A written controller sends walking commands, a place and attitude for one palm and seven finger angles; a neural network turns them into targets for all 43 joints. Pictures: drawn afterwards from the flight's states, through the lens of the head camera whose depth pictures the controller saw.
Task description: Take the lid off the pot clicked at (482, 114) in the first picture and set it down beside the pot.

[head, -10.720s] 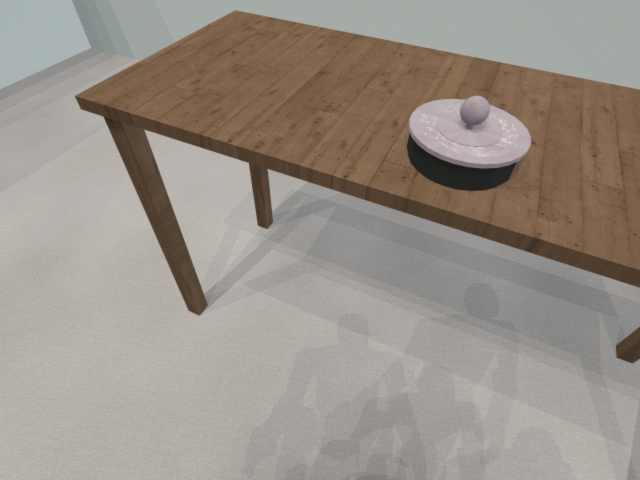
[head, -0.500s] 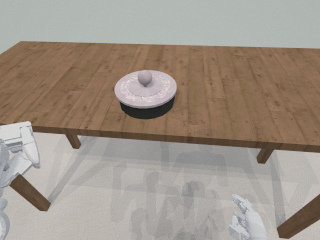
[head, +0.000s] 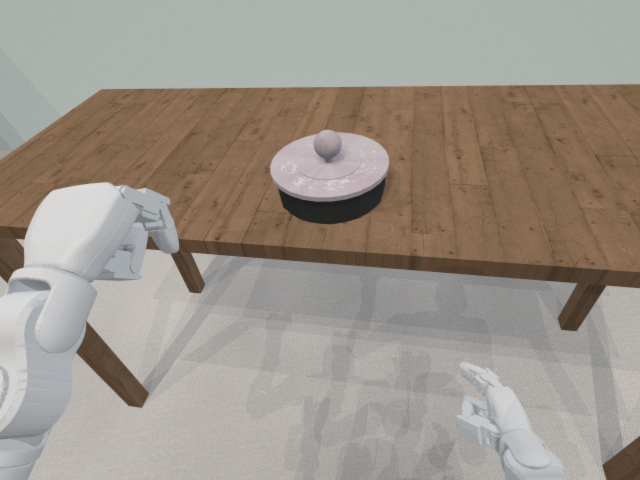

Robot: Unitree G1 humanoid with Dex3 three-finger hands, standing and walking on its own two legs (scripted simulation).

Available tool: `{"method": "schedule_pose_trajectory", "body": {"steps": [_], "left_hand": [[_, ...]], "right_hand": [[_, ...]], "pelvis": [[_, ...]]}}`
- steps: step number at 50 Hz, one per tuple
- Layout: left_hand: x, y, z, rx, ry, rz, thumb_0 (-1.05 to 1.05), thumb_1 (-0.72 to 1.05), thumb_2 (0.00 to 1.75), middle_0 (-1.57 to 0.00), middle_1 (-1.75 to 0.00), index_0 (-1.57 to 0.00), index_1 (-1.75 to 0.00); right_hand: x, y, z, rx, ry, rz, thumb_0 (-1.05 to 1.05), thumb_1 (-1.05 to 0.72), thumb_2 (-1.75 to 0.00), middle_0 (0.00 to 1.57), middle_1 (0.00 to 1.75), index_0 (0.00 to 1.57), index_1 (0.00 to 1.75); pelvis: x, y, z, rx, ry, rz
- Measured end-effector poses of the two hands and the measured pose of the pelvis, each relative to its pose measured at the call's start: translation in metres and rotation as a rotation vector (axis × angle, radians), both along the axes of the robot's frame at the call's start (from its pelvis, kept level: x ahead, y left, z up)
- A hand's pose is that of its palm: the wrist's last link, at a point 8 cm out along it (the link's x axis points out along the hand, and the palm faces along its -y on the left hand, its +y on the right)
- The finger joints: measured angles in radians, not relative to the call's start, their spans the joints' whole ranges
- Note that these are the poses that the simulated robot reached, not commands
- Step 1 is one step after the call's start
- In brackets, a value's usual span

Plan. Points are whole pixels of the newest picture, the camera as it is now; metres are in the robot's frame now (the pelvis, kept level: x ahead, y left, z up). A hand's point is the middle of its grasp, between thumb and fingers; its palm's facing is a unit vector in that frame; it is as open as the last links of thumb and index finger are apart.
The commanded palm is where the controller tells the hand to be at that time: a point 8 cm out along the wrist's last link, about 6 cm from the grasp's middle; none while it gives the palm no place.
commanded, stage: reach forward and open the fingers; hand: left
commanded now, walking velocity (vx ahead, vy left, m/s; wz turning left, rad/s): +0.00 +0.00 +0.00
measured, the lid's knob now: (327, 144) +0.56 +0.08 +0.17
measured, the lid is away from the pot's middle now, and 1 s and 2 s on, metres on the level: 0.00 0.00 0.00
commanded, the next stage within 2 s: move the open hand above the knob in 1.12 s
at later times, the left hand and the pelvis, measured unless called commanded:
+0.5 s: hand (132, 224) +0.28 +0.24 +0.23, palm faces +0.07 -0.02 -1.00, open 9.2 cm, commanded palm +0.24 +0.25 +0.31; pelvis -0.03 +0.01 +0.00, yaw +0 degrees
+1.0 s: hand (126, 192) +0.31 +0.26 +0.25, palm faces +0.04 -0.02 -1.00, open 9.9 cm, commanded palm +0.26 +0.25 +0.32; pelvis -0.02 +0.01 +0.00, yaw +0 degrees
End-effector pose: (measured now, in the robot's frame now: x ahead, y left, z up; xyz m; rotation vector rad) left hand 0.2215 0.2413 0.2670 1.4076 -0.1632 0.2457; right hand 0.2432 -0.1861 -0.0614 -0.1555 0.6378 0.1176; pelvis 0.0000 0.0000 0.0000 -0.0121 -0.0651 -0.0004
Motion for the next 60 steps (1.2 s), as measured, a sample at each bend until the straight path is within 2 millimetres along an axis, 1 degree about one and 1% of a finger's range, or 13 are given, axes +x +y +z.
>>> {"method": "schedule_pose_trajectory", "body": {"steps": [6,9,13,16,19,24,28,33,40,47,54,57,60], "left_hand": [[0.016,0.008,0.007,0.052,0.074,0.027,0.0,0.21,1.37,-1.16,-0.7,-1.16,-0.71],[0.018,0.004,0.007,0.054,0.103,0.008,0.0,0.1,1.44,-1.13,-0.6,-1.13,-0.6],[0.019,-0.003,0.012,0.105,0.128,-0.028,0.0,-0.04,1.52,-1.09,-0.45,-1.09,-0.46],[0.026,0.005,0.018,0.138,0.147,-0.001,0.0,-0.14,1.58,-1.06,-0.35,-1.06,-0.35],[0.032,0.012,0.021,0.125,0.164,0.024,0.0,-0.24,1.64,-1.03,-0.25,-1.03,-0.26],[0.034,0.001,0.017,0.122,0.192,-0.029,0.0,-0.34,1.7,-0.99,-0.15,-0.99,-0.16],[0.042,0.003,0.025,0.174,0.201,-0.031,0.0,-0.39,1.72,-0.97,-0.11,-0.97,-0.12],[0.052,0.013,0.039,0.141,0.184,0.014,0.0,-0.41,1.73,-0.95,-0.09,-0.95,-0.1],[0.06,0.003,0.031,0.158,0.222,-0.02,0.0,-0.42,1.74,-0.94,-0.08,-0.94,-0.09],[0.067,0.014,0.041,0.14,0.217,0.021,0.0,-0.42,1.74,-0.93,-0.08,-0.93,-0.09],[0.071,0.01,0.028,0.136,0.26,0.0,0.0,-0.42,1.74,-0.92,-0.08,-0.92,-0.09],[0.073,0.011,0.032,0.159,0.254,-0.003,0.0,-0.42,1.74,-0.92,-0.08,-0.92,-0.09],[0.075,0.018,0.04,0.149,0.24,0.022,0.0,-0.42,1.74,-0.91,-0.08,-0.91,-0.09]], "right_hand": [[-0.008,0.01,0.004,0.018,-0.003,0.022,0.02,-0.91,-0.9,0.2,0.3,0.2,0.29],[-0.016,0.009,0.001,0.02,0.006,0.024,0.02,-0.91,-0.9,0.2,0.3,0.2,0.29],[-0.028,0.005,-0.006,0.006,0.028,0.015,0.02,-0.91,-0.9,0.2,0.3,0.2,0.29],[-0.038,0.0,-0.012,-0.006,0.054,0.003,0.02,-0.91,-0.9,0.2,0.3,0.2,0.29],[-0.048,-0.006,-0.016,-0.01,0.073,-0.014,0.02,-0.91,-0.9,0.2,0.3,0.2,0.29],[-0.059,-0.013,-0.02,-0.012,0.076,-0.04,0.02,-0.91,-0.9,0.2,0.3,0.2,0.29],[-0.063,-0.017,-0.021,-0.029,0.076,-0.053,0.02,-0.91,-0.9,0.2,0.3,0.2,0.29],[-0.064,-0.019,-0.02,-0.019,0.068,-0.065,0.02,-0.91,-0.9,0.2,0.3,0.2,0.29],[-0.057,-0.015,-0.018,-0.013,0.052,-0.058,0.02,-0.91,-0.9,0.2,0.3,0.2,0.29],[-0.048,-0.012,-0.016,-0.008,0.049,-0.049,0.02,-0.91,-0.9,0.2,0.3,0.2,0.29],[-0.037,-0.007,-0.015,-0.016,0.05,-0.031,0.02,-0.91,-0.9,0.2,0.3,0.2,0.29],[-0.033,-0.006,-0.015,-0.02,0.047,-0.029,0.02,-0.91,-0.9,0.2,0.3,0.2,0.29],[-0.03,-0.004,-0.015,-0.016,0.051,-0.029,0.02,-0.91,-0.9,0.2,0.3,0.2,0.29]], "pelvis": [[-0.01,0.0,0.001,-0.003,-0.012,-0.003],[-0.013,0.002,0.002,-0.005,-0.011,-0.004],[-0.017,0.004,0.002,-0.006,-0.013,-0.003],[-0.021,0.004,0.001,-0.007,-0.014,0.0],[-0.024,0.004,0.001,-0.007,-0.012,0.001],[-0.026,0.007,0.001,-0.006,-0.011,0.0],[-0.028,0.006,-0.001,-0.006,-0.014,0.001],[-0.029,0.006,-0.001,-0.006,-0.006,0.0],[-0.026,0.008,-0.001,-0.003,-0.001,0.001],[-0.021,0.008,-0.001,-0.004,0.011,0.003],[-0.015,0.01,-0.001,-0.004,0.012,0.012],[-0.014,0.01,-0.001,-0.005,0.016,0.011],[-0.012,0.011,-0.001,-0.006,0.022,0.011]]}}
